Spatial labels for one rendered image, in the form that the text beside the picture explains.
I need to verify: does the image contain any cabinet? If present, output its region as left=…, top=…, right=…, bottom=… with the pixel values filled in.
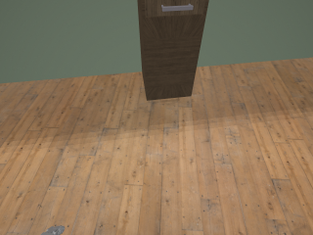
left=137, top=0, right=209, bottom=101

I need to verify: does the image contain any drawer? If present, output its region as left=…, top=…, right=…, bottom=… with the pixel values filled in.
left=145, top=0, right=205, bottom=17

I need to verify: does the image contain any left robot hand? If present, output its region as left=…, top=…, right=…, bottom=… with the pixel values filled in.
left=41, top=225, right=65, bottom=235

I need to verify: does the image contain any handle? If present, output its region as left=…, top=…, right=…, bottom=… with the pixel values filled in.
left=161, top=3, right=194, bottom=12

